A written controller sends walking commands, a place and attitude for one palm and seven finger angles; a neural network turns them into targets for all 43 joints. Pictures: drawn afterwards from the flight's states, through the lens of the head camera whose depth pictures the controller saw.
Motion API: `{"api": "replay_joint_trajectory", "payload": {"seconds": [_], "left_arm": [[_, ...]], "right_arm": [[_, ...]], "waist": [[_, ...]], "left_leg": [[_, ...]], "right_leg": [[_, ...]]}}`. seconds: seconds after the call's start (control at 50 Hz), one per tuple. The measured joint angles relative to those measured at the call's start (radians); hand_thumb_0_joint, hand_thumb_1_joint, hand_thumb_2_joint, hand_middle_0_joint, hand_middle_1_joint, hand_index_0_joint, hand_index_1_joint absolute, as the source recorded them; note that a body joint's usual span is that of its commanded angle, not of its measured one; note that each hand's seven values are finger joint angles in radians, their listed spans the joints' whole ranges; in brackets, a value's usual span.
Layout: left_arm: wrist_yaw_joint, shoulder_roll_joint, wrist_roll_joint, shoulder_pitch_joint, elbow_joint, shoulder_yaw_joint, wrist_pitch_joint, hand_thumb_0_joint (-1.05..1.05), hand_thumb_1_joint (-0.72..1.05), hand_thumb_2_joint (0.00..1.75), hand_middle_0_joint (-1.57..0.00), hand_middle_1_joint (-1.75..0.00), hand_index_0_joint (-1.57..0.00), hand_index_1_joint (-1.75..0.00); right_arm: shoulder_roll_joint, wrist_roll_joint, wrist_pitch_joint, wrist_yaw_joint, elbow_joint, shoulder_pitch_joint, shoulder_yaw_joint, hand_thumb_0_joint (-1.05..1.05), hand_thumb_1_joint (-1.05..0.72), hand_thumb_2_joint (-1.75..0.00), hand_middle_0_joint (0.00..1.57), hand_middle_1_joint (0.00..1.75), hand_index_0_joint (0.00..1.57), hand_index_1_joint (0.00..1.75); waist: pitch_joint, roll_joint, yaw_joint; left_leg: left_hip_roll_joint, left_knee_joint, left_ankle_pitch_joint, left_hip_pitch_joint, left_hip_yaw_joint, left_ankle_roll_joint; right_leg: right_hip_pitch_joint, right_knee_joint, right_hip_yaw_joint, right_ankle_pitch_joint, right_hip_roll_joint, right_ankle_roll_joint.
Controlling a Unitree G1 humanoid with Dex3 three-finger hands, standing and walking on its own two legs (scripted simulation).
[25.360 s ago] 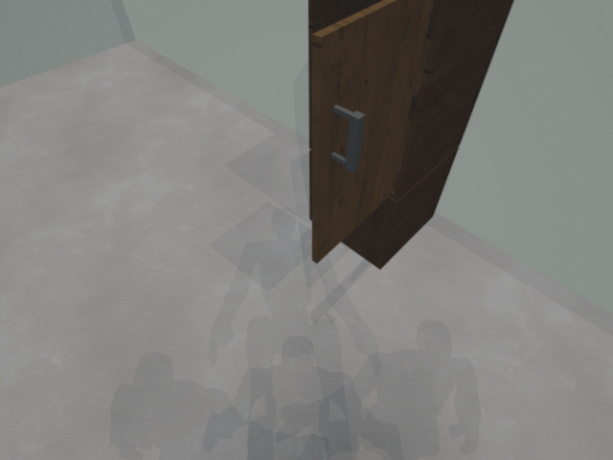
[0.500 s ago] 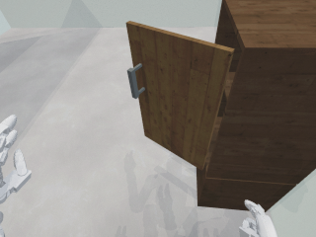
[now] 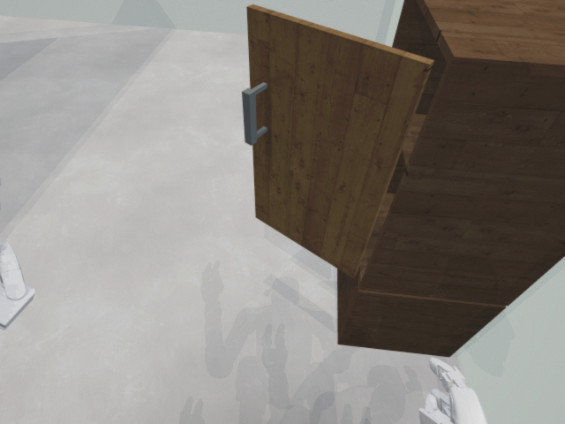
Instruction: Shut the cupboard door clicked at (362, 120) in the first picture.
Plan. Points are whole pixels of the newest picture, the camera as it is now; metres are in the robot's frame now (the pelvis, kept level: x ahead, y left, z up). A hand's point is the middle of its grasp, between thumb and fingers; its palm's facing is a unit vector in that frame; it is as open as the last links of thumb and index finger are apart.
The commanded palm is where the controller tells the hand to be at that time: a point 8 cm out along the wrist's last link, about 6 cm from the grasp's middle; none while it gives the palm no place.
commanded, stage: step back with the hand held close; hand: left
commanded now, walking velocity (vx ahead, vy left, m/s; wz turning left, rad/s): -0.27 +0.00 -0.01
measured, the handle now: (256, 114) +0.70 +0.11 +0.06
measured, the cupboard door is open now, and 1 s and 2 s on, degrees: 59 59 59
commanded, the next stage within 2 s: stop stepping back and stand still in 0.84 s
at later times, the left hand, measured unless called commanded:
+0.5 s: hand out of the picture +0.14 +0.26 +0.18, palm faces +0.49 -0.76 -0.43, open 7.4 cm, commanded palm +0.08 +0.30 +0.19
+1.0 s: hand out of the picture +0.08 +0.23 +0.19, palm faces +0.29 -0.85 -0.45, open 7.4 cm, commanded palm +0.01 +0.29 +0.19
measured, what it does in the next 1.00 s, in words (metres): walks backwards: right foot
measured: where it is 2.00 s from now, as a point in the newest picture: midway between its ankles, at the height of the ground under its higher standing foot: outside the picture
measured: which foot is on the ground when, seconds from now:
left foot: down 0.00-1.00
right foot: down 0.00-0.58, up 0.60-0.80, down 0.82-1.00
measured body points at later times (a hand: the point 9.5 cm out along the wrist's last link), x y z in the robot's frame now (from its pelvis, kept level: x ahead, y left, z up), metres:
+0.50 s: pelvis -0.05 -0.01 -0.01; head -0.03 +0.01 +0.44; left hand +0.11 +0.30 +0.20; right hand +0.13 -0.25 -0.09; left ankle +0.05 +0.09 -0.71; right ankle +0.05 -0.14 -0.73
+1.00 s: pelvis -0.14 -0.01 +0.00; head -0.12 +0.02 +0.45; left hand +0.06 +0.27 +0.21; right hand +0.05 -0.24 -0.06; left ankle +0.04 +0.10 -0.72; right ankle -0.18 -0.15 -0.73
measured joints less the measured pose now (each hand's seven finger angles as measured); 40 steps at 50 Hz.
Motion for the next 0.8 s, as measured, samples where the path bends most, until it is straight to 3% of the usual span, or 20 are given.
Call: {"api": "replay_joint_trajectory", "payload": {"seconds": [0.14,0.3,0.4,0.46,0.52,0.58,0.66,0.72,0.8], "left_arm": [[0.013,-0.017,0.006,-0.017,-0.016,-0.011,-0.029,0.01,0.89,0.90,-0.21,-0.30,-0.21,-0.30],[0.007,0.037,0.020,-0.023,-0.011,0.030,-0.063,0.01,0.89,0.90,-0.21,-0.30,-0.21,-0.30],[-0.001,0.032,0.024,-0.010,-0.022,0.049,-0.067,0.01,0.89,0.90,-0.21,-0.30,-0.21,-0.30],[0.008,0.005,0.017,-0.014,-0.040,0.026,-0.061,0.01,0.89,0.90,-0.21,-0.30,-0.21,-0.30],[0.023,-0.005,0.012,-0.017,-0.067,-0.006,-0.054,0.01,0.89,0.90,-0.21,-0.30,-0.21,-0.30],[0.028,0.014,0.010,-0.018,-0.087,-0.007,-0.059,0.01,0.89,0.90,-0.21,-0.30,-0.21,-0.30],[0.014,0.047,0.014,-0.028,-0.061,0.032,-0.069,0.01,0.89,0.90,-0.21,-0.30,-0.21,-0.30],[0.012,0.053,-0.008,-0.001,-0.048,0.060,-0.071,0.01,0.89,0.90,-0.21,-0.30,-0.21,-0.30],[0.009,0.028,-0.027,0.014,-0.061,0.052,-0.070,0.01,0.89,0.90,-0.20,-0.30,-0.21,-0.30]], "right_arm": [[0.005,-0.014,-0.030,0.007,0.038,0.016,0.003,0.02,-0.90,-0.90,0.21,0.30,0.20,0.30],[0.010,-0.015,-0.049,0.009,0.034,0.015,-0.005,0.02,-0.90,-0.90,0.21,0.30,0.20,0.30],[0.007,-0.017,-0.050,0.014,0.037,0.004,-0.016,0.02,-0.90,-0.90,0.21,0.30,0.20,0.30],[0.004,-0.021,-0.043,0.023,0.053,-0.005,-0.025,0.02,-0.90,-0.90,0.21,0.30,0.20,0.30],[0.003,-0.020,-0.026,0.032,0.072,-0.015,-0.029,0.02,-0.90,-0.90,0.21,0.30,0.20,0.30],[0.008,-0.020,-0.019,0.022,0.069,-0.020,-0.026,0.02,-0.90,-0.90,0.21,0.30,0.20,0.30],[0.029,-0.021,-0.053,0.009,0.067,-0.017,-0.035,0.02,-0.90,-0.90,0.21,0.30,0.20,0.30],[0.054,-0.022,-0.074,0.020,0.083,-0.011,-0.029,0.02,-0.90,-0.90,0.21,0.30,0.20,0.30],[0.075,-0.035,-0.105,0.030,0.094,-0.037,-0.002,0.02,-0.90,-0.90,0.21,0.30,0.20,0.30]], "waist": [[-0.002,-0.008,-0.003],[0.017,-0.015,-0.042],[0.025,-0.016,-0.028],[0.019,-0.026,-0.015],[0.016,-0.043,-0.014],[0.017,-0.057,-0.029],[0.015,0.001,-0.052],[-0.025,0.008,-0.030],[-0.049,-0.024,0.019]], "left_leg": [[0.004,0.016,-0.007,-0.028,-0.006,-0.005],[0.002,0.036,0.033,-0.064,-0.020,0.003],[0.010,0.103,-0.054,-0.099,-0.007,0.001],[-0.007,0.121,-0.154,-0.119,-0.009,-0.022],[-0.022,0.125,-0.177,-0.102,-0.023,-0.038],[-0.020,0.050,-0.046,-0.083,-0.019,-0.022],[0.033,0.021,0.088,-0.103,-0.045,0.006],[0.058,-0.031,0.105,-0.110,-0.044,-0.006],[0.074,-0.106,0.164,-0.125,0.015,-0.017]], "right_leg": [[-0.020,-0.002,0.000,0.021,0.008,-0.007],[-0.052,0.041,0.049,0.017,0.047,-0.006],[-0.085,0.097,0.056,-0.003,0.050,-0.012],[-0.099,0.088,0.061,0.010,0.038,-0.014],[-0.097,0.060,0.064,0.033,0.021,-0.007],[-0.103,0.047,0.061,0.031,0.013,-0.002],[-0.096,0.270,0.072,-0.127,0.099,-0.006],[0.006,0.240,0.052,-0.212,0.112,-0.017],[0.178,-0.047,0.055,-0.150,0.071,-0.030]]}}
